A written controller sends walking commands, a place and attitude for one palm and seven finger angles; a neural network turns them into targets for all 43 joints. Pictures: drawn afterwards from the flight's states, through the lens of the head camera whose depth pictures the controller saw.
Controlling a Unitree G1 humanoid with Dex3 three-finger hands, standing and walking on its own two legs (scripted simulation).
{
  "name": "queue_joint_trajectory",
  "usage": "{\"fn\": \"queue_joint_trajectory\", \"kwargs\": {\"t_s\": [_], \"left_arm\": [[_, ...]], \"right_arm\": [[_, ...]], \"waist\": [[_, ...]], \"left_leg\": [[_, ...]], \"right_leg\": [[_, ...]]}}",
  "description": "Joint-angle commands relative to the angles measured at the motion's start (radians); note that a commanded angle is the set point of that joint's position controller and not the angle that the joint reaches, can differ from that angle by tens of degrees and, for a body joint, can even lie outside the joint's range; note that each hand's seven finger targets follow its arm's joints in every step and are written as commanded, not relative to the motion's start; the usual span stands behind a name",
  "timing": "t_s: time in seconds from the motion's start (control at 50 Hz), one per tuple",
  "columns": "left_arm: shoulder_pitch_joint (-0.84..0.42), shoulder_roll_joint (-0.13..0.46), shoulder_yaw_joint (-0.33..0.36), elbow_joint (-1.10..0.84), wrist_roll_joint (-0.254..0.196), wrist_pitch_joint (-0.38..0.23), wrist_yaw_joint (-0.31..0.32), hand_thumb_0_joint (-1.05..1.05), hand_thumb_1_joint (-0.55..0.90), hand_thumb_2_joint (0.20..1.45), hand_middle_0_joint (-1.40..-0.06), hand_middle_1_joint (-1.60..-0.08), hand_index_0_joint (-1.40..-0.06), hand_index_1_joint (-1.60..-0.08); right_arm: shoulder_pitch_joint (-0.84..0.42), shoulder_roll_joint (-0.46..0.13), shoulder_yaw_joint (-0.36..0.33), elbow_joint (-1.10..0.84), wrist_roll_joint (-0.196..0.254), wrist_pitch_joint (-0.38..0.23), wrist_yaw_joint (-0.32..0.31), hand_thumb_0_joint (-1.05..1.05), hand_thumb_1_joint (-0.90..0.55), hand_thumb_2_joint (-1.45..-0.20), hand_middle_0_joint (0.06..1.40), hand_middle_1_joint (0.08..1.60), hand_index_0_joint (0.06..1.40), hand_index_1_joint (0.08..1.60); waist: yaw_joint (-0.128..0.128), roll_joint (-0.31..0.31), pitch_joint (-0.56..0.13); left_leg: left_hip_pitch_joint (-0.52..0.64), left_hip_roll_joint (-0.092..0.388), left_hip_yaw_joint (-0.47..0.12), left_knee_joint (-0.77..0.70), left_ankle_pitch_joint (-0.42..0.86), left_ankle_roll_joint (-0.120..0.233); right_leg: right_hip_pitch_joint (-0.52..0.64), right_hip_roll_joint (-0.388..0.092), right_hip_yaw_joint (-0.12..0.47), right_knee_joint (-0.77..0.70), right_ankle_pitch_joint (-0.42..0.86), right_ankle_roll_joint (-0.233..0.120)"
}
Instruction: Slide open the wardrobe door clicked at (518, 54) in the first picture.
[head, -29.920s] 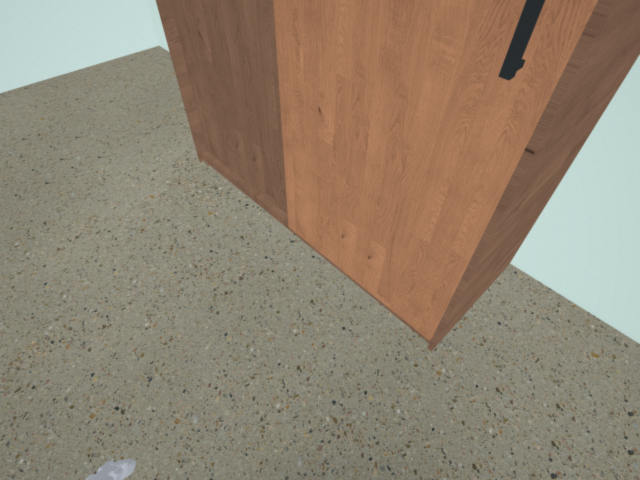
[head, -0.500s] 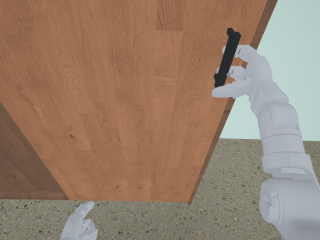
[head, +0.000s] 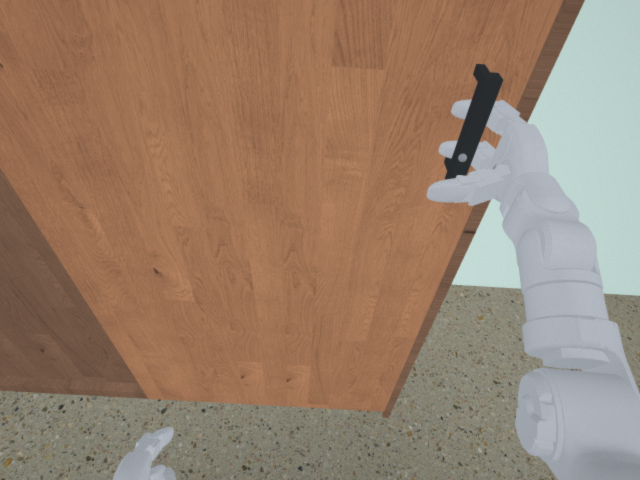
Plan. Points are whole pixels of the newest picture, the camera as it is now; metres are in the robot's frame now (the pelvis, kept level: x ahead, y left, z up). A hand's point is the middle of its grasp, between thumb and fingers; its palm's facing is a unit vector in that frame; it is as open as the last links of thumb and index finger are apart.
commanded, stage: slide the fingers in behind the handle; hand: right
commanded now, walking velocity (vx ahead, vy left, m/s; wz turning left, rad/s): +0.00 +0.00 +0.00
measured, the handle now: (467, 127) +0.48 -0.13 +0.24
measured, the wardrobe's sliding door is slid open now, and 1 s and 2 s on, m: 0.00 0.00 0.00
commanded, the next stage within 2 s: grip the handle and tug to test in 0.62 s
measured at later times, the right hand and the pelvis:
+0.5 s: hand (458, 157) +0.42 -0.11 +0.24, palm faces -0.02 +1.00 +0.00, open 14.1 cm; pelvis +0.00 +0.00 +0.00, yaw +0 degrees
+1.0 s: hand (458, 157) +0.42 -0.11 +0.24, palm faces -0.04 +1.00 +0.01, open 12.4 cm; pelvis +0.01 +0.00 +0.00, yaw +1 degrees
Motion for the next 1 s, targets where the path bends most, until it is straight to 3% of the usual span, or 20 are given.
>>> {"fn": "queue_joint_trajectory", "kwargs": {"t_s": [0.0, 0.06, 0.1, 0.16, 0.18, 0.22, 0.3, 0.36, 0.42, 0.46, 0.48, 0.56, 0.58, 0.62, 0.68, 0.7, 0.76, 0.8, 0.88, 0.98], "left_arm": [[-0.119, 0.108, 0.038, -0.157, 0.002, -0.055, 0.004, 0.000, 0.900, 0.900, -0.200, -0.300, -0.200, -0.300], [-0.120, 0.116, 0.039, -0.153, 0.005, -0.048, 0.003, 0.000, 0.900, 0.900, -0.200, -0.300, -0.200, -0.300], [-0.136, 0.106, 0.037, -0.164, 0.003, -0.050, 0.000, 0.000, 0.900, 0.900, -0.200, -0.300, -0.200, -0.300], [-0.141, 0.109, 0.037, -0.160, 0.002, -0.043, -0.003, 0.000, 0.900, 0.900, -0.200, -0.300, -0.200, -0.300], [-0.149, 0.105, 0.032, -0.163, 0.000, -0.041, -0.004, 0.000, 0.900, 0.900, -0.200, -0.300, -0.200, -0.300], [-0.150, 0.108, 0.033, -0.160, 0.003, -0.037, -0.002, 0.000, 0.900, 0.900, -0.200, -0.300, -0.200, -0.300], [-0.161, 0.102, 0.028, -0.164, 0.004, -0.029, 0.000, 0.000, 0.900, 0.900, -0.200, -0.300, -0.200, -0.300], [-0.159, 0.107, 0.030, -0.166, 0.007, -0.024, -0.001, 0.000, 0.900, 0.900, -0.200, -0.300, -0.200, -0.300], [-0.172, 0.094, 0.027, -0.173, 0.003, -0.026, -0.002, 0.000, 0.900, 0.900, -0.200, -0.300, -0.200, -0.300], [-0.164, 0.102, 0.030, -0.169, 0.007, -0.026, -0.003, 0.000, 0.900, 0.900, -0.200, -0.300, -0.200, -0.300], [-0.169, 0.103, 0.030, -0.172, 0.006, -0.025, -0.003, 0.000, 0.900, 0.900, -0.200, -0.300, -0.200, -0.300], [-0.175, 0.100, 0.030, -0.175, 0.006, -0.023, -0.004, 0.000, 0.900, 0.900, -0.200, -0.300, -0.200, -0.300], [-0.170, 0.103, 0.030, -0.172, 0.007, -0.021, -0.005, 0.000, 0.900, 0.900, -0.200, -0.300, -0.200, -0.300], [-0.181, 0.097, 0.030, -0.182, 0.007, -0.022, -0.009, 0.000, 0.900, 0.900, -0.200, -0.300, -0.200, -0.300], [-0.186, 0.100, 0.030, -0.181, 0.005, -0.018, -0.010, 0.000, 0.900, 0.900, -0.200, -0.300, -0.200, -0.300], [-0.186, 0.098, 0.029, -0.182, 0.006, -0.019, -0.011, 0.000, 0.900, 0.900, -0.200, -0.300, -0.200, -0.300], [-0.183, 0.106, 0.033, -0.178, 0.010, -0.014, -0.009, 0.000, 0.900, 0.900, -0.200, -0.300, -0.200, -0.300], [-0.191, 0.100, 0.029, -0.182, 0.009, -0.012, -0.007, 0.000, 0.900, 0.900, -0.200, -0.300, -0.200, -0.300], [-0.191, 0.103, 0.029, -0.185, 0.010, -0.007, -0.009, 0.000, 0.900, 0.900, -0.200, -0.300, -0.200, -0.300], [-0.198, 0.099, 0.029, -0.190, 0.007, -0.001, -0.011, 0.000, 0.900, 0.900, -0.200, -0.300, -0.200, -0.300]], "right_arm": [[-0.537, -0.150, -0.026, -0.277, 0.005, -0.075, -0.008, 0.000, 0.500, -0.300, 0.300, 1.200, 0.300, 1.200], [-0.473, -0.177, -0.058, -0.253, 0.012, -0.070, -0.007, 0.000, 0.500, -0.300, 0.300, 1.200, 0.300, 1.200], [-0.488, -0.124, -0.017, -0.303, 0.016, -0.067, -0.001, 0.000, 0.500, -0.300, 0.300, 1.200, 0.300, 1.200], [-0.462, -0.151, -0.039, -0.308, 0.011, -0.055, -0.012, 0.000, 0.500, -0.300, 0.300, 1.200, 0.300, 1.200], [-0.470, -0.110, -0.002, -0.314, 0.012, -0.047, -0.010, 0.000, 0.500, -0.300, 0.300, 1.200, 0.300, 1.200], [-0.459, -0.142, -0.038, -0.298, 0.014, -0.030, -0.017, 0.000, 0.500, -0.300, 0.300, 1.200, 0.300, 1.200], [-0.460, -0.124, -0.021, -0.307, 0.009, -0.018, -0.019, 0.000, 0.500, -0.300, 0.300, 1.200, 0.300, 1.200], [-0.442, -0.160, -0.051, -0.322, 0.009, -0.021, -0.019, 0.000, 0.500, -0.300, 0.300, 1.200, 0.300, 1.200], [-0.480, -0.092, 0.007, -0.355, 0.009, -0.020, -0.015, 0.000, 0.500, -0.300, 0.300, 1.200, 0.300, 1.200], [-0.440, -0.108, -0.016, -0.334, 0.014, -0.019, -0.020, 0.000, 0.500, -0.300, 0.300, 1.200, 0.300, 1.200], [-0.452, -0.150, -0.047, -0.358, 0.015, -0.021, -0.022, 0.000, 0.500, -0.300, 0.300, 1.200, 0.300, 1.200], [-0.426, -0.109, -0.016, -0.371, 0.014, -0.016, -0.017, 0.000, 0.500, -0.300, 0.300, 1.200, 0.300, 1.200], [-0.434, -0.138, -0.038, -0.377, 0.012, -0.017, -0.020, 0.000, 0.500, -0.300, 0.300, 1.200, 0.300, 1.200], [-0.426, -0.113, -0.022, -0.432, 0.012, -0.019, -0.020, 0.000, 0.500, -0.300, 0.300, 1.200, 0.300, 1.200], [-0.405, -0.116, -0.023, -0.429, 0.014, -0.013, -0.021, 0.000, 0.500, -0.300, 0.300, 1.200, 0.300, 1.200], [-0.412, -0.086, 0.001, -0.433, 0.015, -0.009, -0.021, 0.000, 0.500, -0.300, 0.300, 1.200, 0.300, 1.200], [-0.376, -0.144, -0.054, -0.417, 0.015, -0.001, -0.023, 0.000, 0.360, -0.360, 0.315, 1.220, 0.315, 1.220], [-0.397, -0.119, -0.030, -0.432, 0.014, 0.005, -0.020, 0.000, 0.267, -0.400, 0.325, 1.233, 0.325, 1.233], [-0.362, -0.164, -0.071, -0.444, 0.014, 0.010, -0.021, 0.000, 0.080, -0.480, 0.345, 1.260, 0.345, 1.260], [-0.339, -0.122, -0.040, -0.462, 0.017, 0.020, -0.020, 0.000, -0.153, -0.580, 0.370, 1.293, 0.370, 1.293]], "waist": [[-0.005, 0.030, -0.303], [-0.017, 0.079, -0.304], [-0.012, 0.054, -0.308], [-0.018, 0.055, -0.287], [-0.010, 0.052, -0.269], [-0.015, 0.089, -0.257], [-0.014, 0.076, -0.256], [-0.023, 0.077, -0.281], [-0.010, 0.042, -0.281], [-0.018, 0.082, -0.280], [-0.024, 0.065, -0.297], [-0.024, 0.078, -0.292], [-0.024, 0.072, -0.301], [-0.030, 0.042, -0.328], [-0.029, 0.060, -0.306], [-0.024, 0.065, -0.298], [-0.037, 0.083, -0.295], [-0.031, 0.065, -0.300], [-0.043, 0.059, -0.310], [-0.035, 0.056, -0.297]], "left_leg": [[0.041, 0.000, -0.040, -0.031, 0.322, 0.008], [0.069, -0.001, -0.035, -0.030, 0.342, 0.006], [0.067, 0.001, -0.036, -0.026, 0.362, 0.006], [0.059, -0.001, -0.034, -0.031, 0.355, 0.008], [0.049, 0.000, -0.034, -0.033, 0.348, 0.005], [0.051, 0.000, -0.035, -0.039, 0.337, 0.002], [0.056, 0.003, -0.037, -0.037, 0.349, 0.003], [0.079, 0.004, -0.038, -0.035, 0.373, 0.004], [0.057, 0.003, -0.035, -0.034, 0.363, 0.006], [0.069, 0.000, -0.032, -0.035, 0.369, 0.006], [0.079, 0.003, -0.038, -0.035, 0.376, 0.005], [0.087, 0.001, -0.033, -0.028, 0.410, 0.005], [0.093, 0.003, -0.034, -0.027, 0.414, 0.007], [0.106, 0.003, -0.035, -0.020, 0.435, 0.010], [0.099, 0.001, -0.032, -0.024, 0.427, 0.008], [0.094, 0.000, -0.030, -0.024, 0.421, 0.007], [0.106, -0.001, -0.032, -0.027, 0.428, 0.007], [0.107, 0.003, -0.033, -0.024, 0.439, 0.007], [0.127, 0.004, -0.034, -0.021, 0.455, 0.008], [0.116, 0.002, -0.032, -0.021, 0.476, 0.006]], "right_leg": [[0.165, 0.004, 0.046, -0.009, 0.303, -0.040], [0.149, 0.003, 0.043, -0.012, 0.311, -0.038], [0.162, 0.005, 0.040, -0.010, 0.323, -0.039], [0.165, 0.002, 0.041, -0.009, 0.328, -0.036], [0.158, 0.003, 0.041, -0.014, 0.317, -0.036], [0.141, 0.004, 0.040, -0.016, 0.294, -0.038], [0.148, 0.005, 0.037, -0.018, 0.308, -0.039], [0.156, 0.006, 0.036, -0.016, 0.329, -0.037], [0.174, 0.006, 0.038, -0.012, 0.325, -0.035], [0.170, 0.004, 0.041, -0.016, 0.337, -0.035], [0.170, 0.005, 0.038, -0.017, 0.335, -0.037], [0.175, 0.005, 0.036, -0.013, 0.367, -0.036], [0.174, 0.005, 0.039, -0.015, 0.370, -0.035], [0.192, 0.008, 0.038, -0.012, 0.395, -0.033], [0.187, 0.005, 0.036, -0.013, 0.390, -0.033], [0.182, 0.006, 0.038, -0.016, 0.384, -0.033], [0.178, 0.005, 0.035, -0.017, 0.388, -0.034], [0.178, 0.008, 0.033, -0.017, 0.393, -0.035], [0.173, 0.007, 0.032, -0.019, 0.407, -0.033], [0.180, 0.005, 0.027, -0.014, 0.426, -0.032]]}}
